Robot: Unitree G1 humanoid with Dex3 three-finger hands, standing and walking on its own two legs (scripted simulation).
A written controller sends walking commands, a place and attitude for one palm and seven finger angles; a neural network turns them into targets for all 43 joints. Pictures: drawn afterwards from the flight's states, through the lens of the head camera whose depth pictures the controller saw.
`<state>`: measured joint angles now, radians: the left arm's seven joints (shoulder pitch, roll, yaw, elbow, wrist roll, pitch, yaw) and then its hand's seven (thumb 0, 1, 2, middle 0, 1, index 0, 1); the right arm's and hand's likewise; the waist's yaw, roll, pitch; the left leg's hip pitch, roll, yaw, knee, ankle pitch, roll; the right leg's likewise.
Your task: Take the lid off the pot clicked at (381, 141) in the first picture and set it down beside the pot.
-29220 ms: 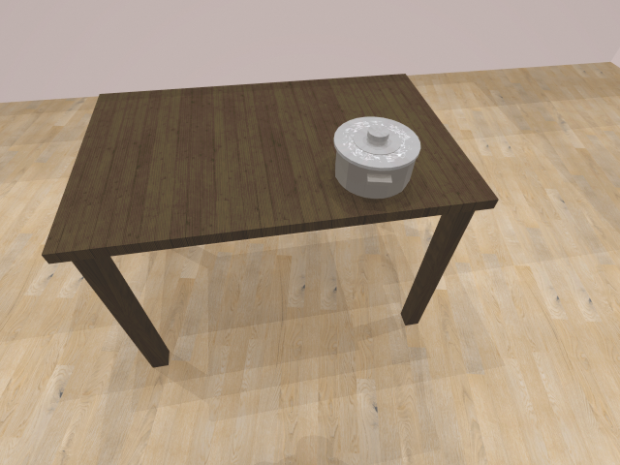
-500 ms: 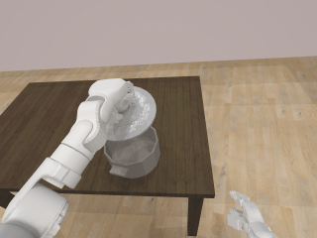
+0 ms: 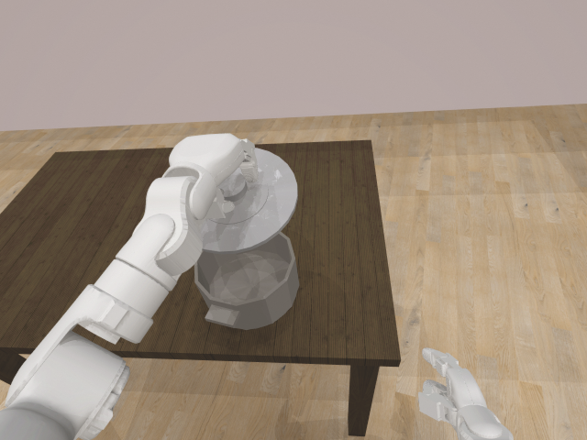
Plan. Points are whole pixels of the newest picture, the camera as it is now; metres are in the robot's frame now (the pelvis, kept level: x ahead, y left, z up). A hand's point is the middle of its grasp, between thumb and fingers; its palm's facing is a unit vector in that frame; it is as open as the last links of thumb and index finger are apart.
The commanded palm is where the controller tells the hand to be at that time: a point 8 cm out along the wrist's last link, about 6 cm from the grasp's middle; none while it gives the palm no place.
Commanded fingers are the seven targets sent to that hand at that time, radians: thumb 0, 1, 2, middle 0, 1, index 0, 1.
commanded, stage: move the lid sideways beside the pot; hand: left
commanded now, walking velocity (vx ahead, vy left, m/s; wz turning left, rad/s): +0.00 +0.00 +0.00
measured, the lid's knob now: (230, 186) +0.43 +0.12 +0.14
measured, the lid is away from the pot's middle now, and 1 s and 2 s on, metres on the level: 0.02 0.12 0.24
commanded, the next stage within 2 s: none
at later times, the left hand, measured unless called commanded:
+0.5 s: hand (166, 199) +0.39 +0.20 +0.16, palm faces -0.21 -0.05 -0.98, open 7.7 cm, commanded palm +0.37 +0.20 +0.23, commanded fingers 0.00 0.64 1.01 -0.84 -1.01 -0.85 -0.98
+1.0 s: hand (130, 203) +0.38 +0.25 +0.16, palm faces -0.24 -0.02 -0.97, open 7.7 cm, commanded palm +0.37 +0.26 +0.23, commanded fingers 0.00 0.64 1.01 -0.84 -1.01 -0.85 -0.98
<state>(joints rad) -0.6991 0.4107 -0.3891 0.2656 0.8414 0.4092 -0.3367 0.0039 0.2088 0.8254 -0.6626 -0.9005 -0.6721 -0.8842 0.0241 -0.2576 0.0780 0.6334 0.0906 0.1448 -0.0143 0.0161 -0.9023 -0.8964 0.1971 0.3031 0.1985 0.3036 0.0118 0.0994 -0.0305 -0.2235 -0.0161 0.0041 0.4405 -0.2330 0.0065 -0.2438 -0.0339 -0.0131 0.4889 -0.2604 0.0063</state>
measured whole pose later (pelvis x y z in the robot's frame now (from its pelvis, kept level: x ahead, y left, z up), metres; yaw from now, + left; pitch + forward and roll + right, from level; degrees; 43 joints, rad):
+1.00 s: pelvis -0.01 +0.02 +0.00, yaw +1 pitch +2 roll +0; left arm -0.63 0.63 -0.20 0.32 0.83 0.23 -0.44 0.00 0.21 0.82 -0.66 -0.90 -0.67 -0.88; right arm 0.09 -0.28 0.07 0.62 0.09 0.12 -0.05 0.02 -0.90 -0.90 0.20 0.30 0.20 0.30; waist 0.00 0.09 -0.01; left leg -0.25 -0.03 -0.01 0.43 -0.21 0.03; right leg -0.24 -0.05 -0.03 0.43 -0.22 0.03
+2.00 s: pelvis +0.00 +0.03 +0.00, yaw +2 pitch +5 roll -1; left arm -0.67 0.81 0.00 0.53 0.85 -0.01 -0.48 0.00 0.22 0.82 -0.66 -0.90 -0.67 -0.88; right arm 0.15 -0.30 0.04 0.62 0.10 0.18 -0.05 0.01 -0.90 -0.90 0.20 0.30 0.20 0.30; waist -0.02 0.07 0.01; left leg -0.31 -0.04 -0.03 0.44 -0.22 0.05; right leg -0.25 -0.05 -0.05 0.37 -0.20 0.04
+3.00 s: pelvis +0.01 +0.02 +0.00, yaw +2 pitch +5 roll -1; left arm -0.56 0.78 0.04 0.59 0.86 -0.11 -0.41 0.00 0.22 0.82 -0.65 -0.90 -0.66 -0.88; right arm 0.17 -0.30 0.02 0.63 0.09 0.19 -0.06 0.01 -0.90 -0.90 0.20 0.30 0.20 0.30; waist -0.02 0.06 0.00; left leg -0.32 -0.02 -0.03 0.47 -0.24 0.04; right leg -0.27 -0.04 -0.05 0.39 -0.21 0.03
